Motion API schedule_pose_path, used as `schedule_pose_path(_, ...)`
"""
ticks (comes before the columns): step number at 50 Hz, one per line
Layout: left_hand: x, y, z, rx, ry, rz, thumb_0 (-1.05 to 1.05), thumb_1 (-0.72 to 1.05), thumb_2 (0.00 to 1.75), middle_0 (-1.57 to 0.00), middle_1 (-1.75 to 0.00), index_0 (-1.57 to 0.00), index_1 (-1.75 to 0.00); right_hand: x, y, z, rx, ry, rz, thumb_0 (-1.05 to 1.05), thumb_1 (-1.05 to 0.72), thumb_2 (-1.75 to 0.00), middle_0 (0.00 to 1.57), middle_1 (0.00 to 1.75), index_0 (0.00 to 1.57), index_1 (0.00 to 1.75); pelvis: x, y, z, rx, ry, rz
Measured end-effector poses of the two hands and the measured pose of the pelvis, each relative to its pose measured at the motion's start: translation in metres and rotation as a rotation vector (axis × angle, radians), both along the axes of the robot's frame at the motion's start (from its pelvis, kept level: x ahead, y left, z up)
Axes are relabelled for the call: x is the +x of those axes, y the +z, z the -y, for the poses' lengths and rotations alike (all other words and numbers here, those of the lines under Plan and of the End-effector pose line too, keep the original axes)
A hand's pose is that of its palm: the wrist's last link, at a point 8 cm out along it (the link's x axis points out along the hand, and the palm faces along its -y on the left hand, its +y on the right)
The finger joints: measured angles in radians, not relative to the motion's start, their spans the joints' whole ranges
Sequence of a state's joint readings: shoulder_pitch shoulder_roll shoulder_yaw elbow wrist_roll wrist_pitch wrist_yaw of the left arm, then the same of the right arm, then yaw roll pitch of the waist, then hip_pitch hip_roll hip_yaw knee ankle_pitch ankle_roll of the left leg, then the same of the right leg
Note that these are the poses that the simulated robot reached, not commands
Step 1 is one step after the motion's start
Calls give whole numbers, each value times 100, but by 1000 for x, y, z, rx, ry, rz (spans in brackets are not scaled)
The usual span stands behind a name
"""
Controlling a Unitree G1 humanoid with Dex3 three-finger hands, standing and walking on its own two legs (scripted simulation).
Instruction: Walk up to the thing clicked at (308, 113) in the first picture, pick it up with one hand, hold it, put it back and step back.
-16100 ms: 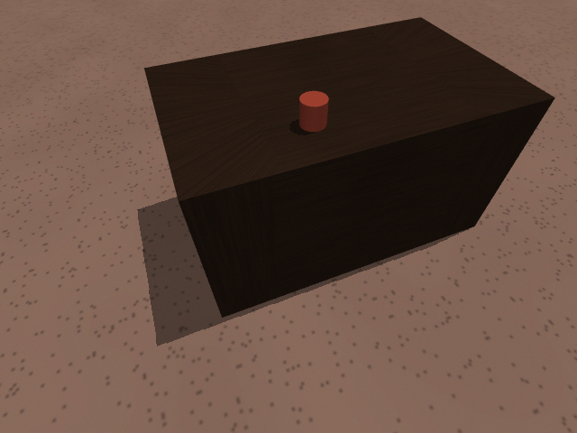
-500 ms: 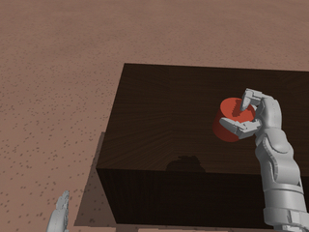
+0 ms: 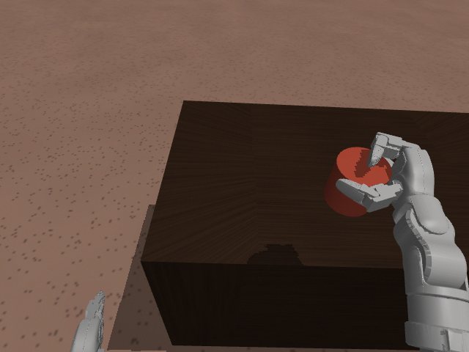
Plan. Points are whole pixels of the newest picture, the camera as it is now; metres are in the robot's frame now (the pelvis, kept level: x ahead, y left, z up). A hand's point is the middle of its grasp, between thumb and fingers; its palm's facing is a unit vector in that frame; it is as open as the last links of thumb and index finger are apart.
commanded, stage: hold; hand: right
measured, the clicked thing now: (354, 182) +0.35 -0.17 +0.15
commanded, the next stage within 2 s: none
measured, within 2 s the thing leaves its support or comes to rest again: neither
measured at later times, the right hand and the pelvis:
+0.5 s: hand (363, 171) +0.34 -0.17 +0.19, palm faces +0.12 +0.99 +0.00, open 7.0 cm; pelvis +0.01 +0.00 +0.00, yaw +0 degrees
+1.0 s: hand (367, 169) +0.34 -0.18 +0.19, palm faces +0.13 +0.99 +0.00, open 7.0 cm; pelvis +0.01 +0.00 +0.00, yaw +0 degrees
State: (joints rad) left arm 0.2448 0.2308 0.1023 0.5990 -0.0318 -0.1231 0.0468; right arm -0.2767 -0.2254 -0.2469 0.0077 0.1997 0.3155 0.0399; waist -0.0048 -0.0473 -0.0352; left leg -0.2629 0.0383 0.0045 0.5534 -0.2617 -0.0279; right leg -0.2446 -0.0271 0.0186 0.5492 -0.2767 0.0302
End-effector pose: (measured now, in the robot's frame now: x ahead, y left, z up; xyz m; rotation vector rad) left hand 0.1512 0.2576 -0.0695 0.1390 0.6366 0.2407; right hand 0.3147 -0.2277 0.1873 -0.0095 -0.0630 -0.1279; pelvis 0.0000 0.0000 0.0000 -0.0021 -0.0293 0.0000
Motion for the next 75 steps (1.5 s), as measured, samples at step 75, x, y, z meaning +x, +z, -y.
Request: schedule_pose_path(75,-3,-3,4,-11,-7,-8,-1,-53,5,-5,-4,-5,-5,-13,-2,-3,-1,2,-13,-2,45,-100,56,106,132,143,-2,3,1,0,-5,21)
